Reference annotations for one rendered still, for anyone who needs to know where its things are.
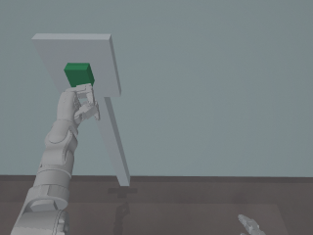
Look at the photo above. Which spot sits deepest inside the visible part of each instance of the panel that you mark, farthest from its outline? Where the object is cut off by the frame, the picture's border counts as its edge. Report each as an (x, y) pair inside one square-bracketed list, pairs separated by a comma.
[(56, 50)]

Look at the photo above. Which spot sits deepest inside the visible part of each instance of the robot left hand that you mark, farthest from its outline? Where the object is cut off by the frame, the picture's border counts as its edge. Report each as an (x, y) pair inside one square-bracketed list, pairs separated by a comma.
[(69, 108)]

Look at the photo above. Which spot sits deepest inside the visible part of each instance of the robot left forearm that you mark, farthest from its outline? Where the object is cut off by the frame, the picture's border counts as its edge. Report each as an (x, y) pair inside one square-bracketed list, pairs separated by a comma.
[(50, 188)]

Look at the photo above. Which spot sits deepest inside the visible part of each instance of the left robot upper arm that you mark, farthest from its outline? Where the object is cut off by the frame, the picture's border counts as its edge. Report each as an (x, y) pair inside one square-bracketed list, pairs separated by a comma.
[(54, 222)]

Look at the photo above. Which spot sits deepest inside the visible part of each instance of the robot right hand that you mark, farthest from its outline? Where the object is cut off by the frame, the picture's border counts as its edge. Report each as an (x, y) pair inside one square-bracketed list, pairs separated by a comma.
[(251, 226)]

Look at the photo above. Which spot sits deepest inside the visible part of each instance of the button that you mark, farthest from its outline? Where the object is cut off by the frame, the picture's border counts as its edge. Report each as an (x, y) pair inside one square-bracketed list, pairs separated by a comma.
[(79, 73)]

